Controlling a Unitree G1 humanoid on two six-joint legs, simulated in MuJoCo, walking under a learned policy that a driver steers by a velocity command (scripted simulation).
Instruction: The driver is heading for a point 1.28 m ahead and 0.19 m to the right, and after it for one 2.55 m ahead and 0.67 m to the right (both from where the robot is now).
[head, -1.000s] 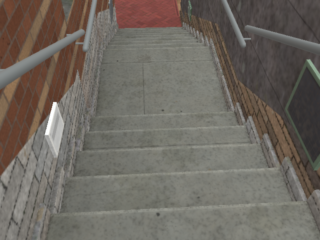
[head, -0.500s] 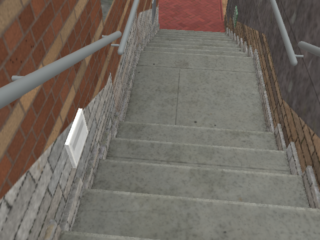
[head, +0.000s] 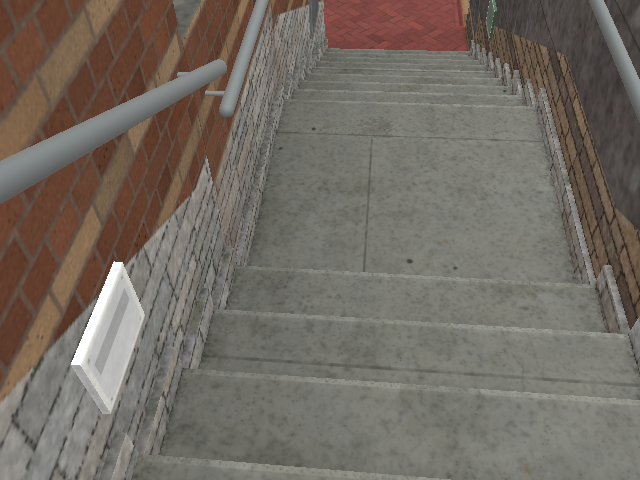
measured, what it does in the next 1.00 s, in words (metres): goes down: right foot 0.15 m lower, then left foot 0.15 m lower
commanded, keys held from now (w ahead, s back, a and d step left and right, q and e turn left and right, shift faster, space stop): w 1.00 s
